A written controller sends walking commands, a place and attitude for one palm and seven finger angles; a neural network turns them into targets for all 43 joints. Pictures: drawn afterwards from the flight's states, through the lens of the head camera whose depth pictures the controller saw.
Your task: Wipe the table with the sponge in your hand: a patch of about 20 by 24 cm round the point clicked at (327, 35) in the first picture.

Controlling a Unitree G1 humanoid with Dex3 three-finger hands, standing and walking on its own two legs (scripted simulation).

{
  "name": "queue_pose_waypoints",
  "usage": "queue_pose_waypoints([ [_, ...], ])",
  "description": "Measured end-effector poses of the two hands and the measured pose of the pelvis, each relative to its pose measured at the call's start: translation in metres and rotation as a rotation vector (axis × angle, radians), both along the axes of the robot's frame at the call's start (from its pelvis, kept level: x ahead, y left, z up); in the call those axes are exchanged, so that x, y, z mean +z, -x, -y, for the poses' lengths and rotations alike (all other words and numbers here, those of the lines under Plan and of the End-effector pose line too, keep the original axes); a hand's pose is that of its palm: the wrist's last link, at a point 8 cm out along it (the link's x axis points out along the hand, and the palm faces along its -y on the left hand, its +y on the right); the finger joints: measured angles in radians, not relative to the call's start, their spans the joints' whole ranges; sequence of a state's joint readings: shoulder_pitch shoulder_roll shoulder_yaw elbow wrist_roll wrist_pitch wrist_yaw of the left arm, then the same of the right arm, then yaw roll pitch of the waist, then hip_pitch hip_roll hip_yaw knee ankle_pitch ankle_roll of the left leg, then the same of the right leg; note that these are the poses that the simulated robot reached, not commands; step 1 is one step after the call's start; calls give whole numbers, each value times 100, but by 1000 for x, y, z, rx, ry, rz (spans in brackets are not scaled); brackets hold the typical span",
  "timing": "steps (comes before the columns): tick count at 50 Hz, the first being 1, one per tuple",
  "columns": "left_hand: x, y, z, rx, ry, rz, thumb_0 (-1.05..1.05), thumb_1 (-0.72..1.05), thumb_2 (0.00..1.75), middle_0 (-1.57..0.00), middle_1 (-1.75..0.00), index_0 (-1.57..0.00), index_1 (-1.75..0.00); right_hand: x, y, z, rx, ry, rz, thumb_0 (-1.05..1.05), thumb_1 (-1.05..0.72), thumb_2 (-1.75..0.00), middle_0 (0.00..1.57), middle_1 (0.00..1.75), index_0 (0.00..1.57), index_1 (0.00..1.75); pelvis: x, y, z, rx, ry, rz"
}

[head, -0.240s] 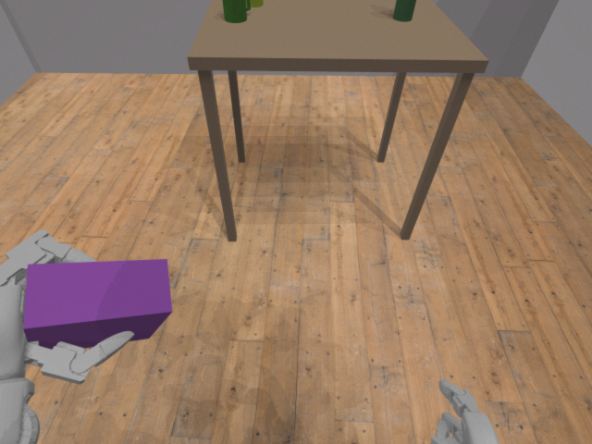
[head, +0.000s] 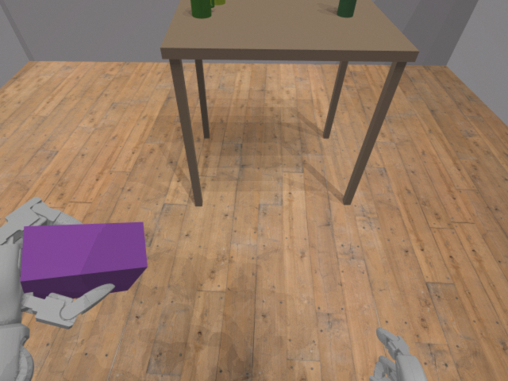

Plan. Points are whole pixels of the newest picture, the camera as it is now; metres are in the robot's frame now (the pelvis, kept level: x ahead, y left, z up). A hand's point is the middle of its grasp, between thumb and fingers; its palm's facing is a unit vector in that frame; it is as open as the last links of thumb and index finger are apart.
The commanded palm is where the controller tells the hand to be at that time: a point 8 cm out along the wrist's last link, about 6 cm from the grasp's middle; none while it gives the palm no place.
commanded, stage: stand and wait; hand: left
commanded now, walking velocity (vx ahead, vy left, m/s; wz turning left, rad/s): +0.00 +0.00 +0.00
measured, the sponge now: (101, 262) +0.23 +0.21 +0.14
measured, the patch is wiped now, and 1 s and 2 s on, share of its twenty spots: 0.00 0.00 0.00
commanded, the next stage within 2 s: look at it before walking up in 0.02 s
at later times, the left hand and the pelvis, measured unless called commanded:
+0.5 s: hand (60, 258) +0.22 +0.25 +0.16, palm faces +0.43 -0.82 -0.39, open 9.8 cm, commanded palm +0.17 +0.28 +0.18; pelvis +0.01 +0.00 +0.00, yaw +0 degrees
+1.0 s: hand (92, 180) +0.33 +0.25 +0.17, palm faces +0.42 -0.81 -0.40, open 9.8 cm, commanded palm +0.28 +0.28 +0.18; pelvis +0.11 +0.01 -0.01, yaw -1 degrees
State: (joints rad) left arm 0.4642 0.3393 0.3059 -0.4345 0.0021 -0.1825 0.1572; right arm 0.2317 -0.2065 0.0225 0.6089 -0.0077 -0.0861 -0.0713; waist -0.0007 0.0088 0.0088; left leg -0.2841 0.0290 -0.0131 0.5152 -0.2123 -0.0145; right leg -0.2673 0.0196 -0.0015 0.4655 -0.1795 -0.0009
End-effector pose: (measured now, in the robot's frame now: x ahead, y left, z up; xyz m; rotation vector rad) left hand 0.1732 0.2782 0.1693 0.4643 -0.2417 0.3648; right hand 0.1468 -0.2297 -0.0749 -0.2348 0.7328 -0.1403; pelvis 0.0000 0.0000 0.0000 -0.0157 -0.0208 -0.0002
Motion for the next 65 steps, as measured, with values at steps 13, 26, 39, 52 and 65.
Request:
queue_pose_waypoints([
  [13, 0, 4, -4, -2, 3, 5, -1, -46, 97, -78, -132, -78, -132, 2, 1, -5, 0, -4, 10, 2, -90, -90, 21, 30, 20, 30, 0, 2, -3, -2, 0, 5],
  [26, 3, -5, -4, 24, -18, 39, -1, -46, 97, -78, -132, -78, -132, -7, -1, -1, -16, 11, -7, 2, -90, -90, 21, 30, 20, 30, -6, -8, 0, 7, 10, 4],
  [39, -6, -48, 12, 8, 11, 5, -1, -46, 97, -78, -132, -78, -132, -14, -35, 22, -2, 34, -128, 2, -90, -90, 21, 30, 20, 30, -1, -56, 11, 37, -21, -13],
  [52, 17, -134, -5, -29, -52, 78, -1, -46, 97, -78, -132, -78, -133, 1, -130, -18, -20, -40, 18, 2, -90, -90, 20, 30, 20, 30, -2, -121, -5, -33, -7, -13],
  [65, 10, -229, 67, -65, -159, 5, -1, -46, 97, -79, -132, -78, -133, -54, -188, 36, -45, -117, -100, 1, -90, -90, 21, 30, 20, 30, -23, -205, 54, -36, -18, 3],
])
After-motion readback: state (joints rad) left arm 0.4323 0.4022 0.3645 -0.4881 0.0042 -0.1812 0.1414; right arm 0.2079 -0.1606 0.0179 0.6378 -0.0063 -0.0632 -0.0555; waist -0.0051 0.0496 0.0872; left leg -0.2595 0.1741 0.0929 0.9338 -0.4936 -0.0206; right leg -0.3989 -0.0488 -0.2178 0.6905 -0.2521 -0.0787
